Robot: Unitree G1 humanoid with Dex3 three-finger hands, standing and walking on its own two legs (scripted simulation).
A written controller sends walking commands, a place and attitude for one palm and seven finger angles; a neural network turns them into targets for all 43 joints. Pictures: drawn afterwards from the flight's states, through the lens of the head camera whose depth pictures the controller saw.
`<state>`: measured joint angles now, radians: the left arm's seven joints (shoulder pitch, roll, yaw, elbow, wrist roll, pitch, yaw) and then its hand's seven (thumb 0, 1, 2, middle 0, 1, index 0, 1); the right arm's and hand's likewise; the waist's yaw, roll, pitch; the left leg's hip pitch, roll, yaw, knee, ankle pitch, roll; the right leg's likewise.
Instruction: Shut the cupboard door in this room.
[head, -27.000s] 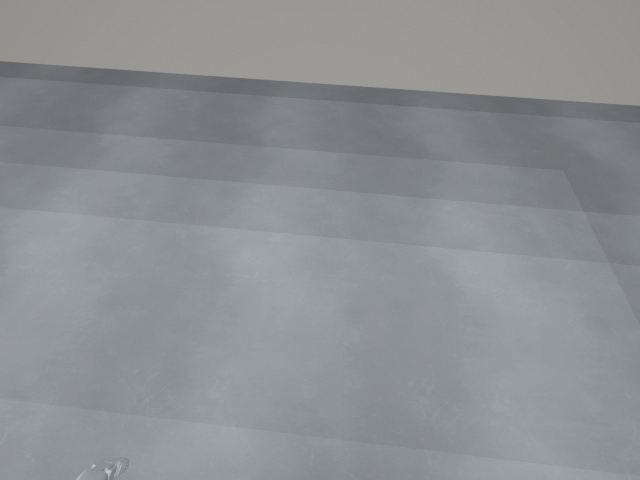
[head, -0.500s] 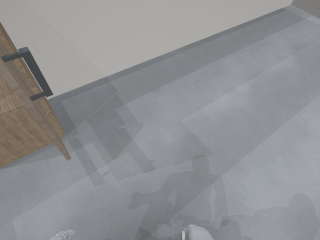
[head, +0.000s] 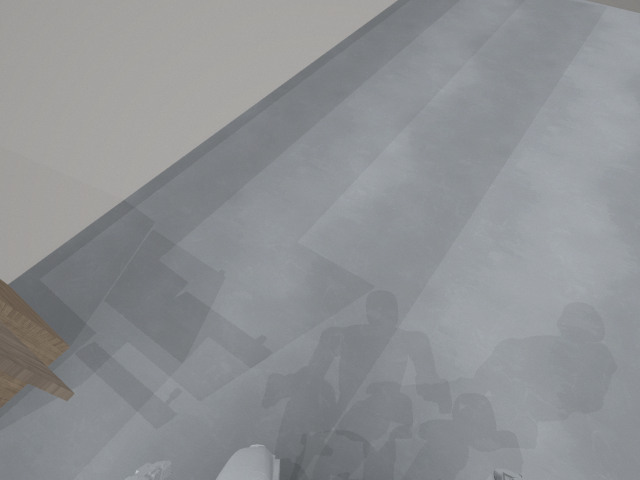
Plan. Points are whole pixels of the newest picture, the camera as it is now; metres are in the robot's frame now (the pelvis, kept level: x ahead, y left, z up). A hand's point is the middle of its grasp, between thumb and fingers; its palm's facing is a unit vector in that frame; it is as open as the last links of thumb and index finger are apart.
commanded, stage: walk around to get in front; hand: left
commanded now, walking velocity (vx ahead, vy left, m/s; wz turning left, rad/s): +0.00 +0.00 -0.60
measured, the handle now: out of the picture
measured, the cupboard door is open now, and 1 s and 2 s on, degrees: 92 92 92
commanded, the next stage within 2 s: none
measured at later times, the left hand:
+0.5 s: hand (192, 474) +0.14 +0.20 -0.17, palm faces -0.31 -0.92 -0.23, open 7.4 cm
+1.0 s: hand (245, 458) +0.16 +0.13 -0.16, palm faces -0.55 -0.80 -0.23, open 7.4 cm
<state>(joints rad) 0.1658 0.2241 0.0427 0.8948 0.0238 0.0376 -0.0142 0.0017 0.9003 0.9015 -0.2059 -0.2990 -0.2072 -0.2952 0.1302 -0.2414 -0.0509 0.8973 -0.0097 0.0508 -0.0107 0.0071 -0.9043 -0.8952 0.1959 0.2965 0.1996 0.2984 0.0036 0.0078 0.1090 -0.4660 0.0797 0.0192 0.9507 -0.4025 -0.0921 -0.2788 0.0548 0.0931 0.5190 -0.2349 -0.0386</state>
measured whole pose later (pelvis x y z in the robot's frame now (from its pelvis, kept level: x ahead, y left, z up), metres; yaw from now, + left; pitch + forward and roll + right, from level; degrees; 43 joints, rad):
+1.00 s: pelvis -0.02 +0.01 +0.00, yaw -36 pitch +1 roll +0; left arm 0.17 0.24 0.05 0.90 0.02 0.05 -0.02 0.00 0.90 0.90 -0.21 -0.30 -0.21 -0.30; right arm 0.13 -0.24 -0.05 0.89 0.00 0.05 -0.01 0.01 -0.90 -0.90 0.20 0.30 0.20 0.30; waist 0.02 -0.02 0.09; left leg -0.38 0.04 0.02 0.79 -0.42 -0.07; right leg -0.31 0.09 0.12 0.50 -0.20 -0.04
